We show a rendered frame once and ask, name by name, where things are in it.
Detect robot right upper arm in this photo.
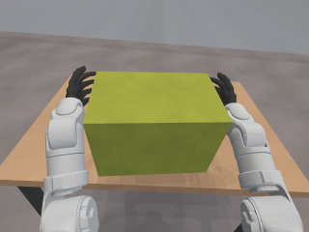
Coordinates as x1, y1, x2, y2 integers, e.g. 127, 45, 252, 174
240, 195, 302, 232

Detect table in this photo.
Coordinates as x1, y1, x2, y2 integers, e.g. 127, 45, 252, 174
0, 74, 309, 232

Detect robot right hand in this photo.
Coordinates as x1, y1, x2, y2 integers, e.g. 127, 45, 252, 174
210, 72, 237, 106

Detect robot left hand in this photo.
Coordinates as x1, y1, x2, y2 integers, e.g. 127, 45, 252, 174
66, 66, 97, 107

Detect left robot forearm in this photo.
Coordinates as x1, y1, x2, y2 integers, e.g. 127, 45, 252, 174
40, 97, 89, 232

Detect right robot forearm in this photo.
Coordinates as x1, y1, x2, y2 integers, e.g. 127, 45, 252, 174
225, 102, 304, 232

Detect robot left upper arm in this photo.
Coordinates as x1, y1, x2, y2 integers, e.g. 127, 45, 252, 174
41, 195, 99, 232

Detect carton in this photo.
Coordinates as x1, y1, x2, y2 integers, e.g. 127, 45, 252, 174
83, 71, 233, 177

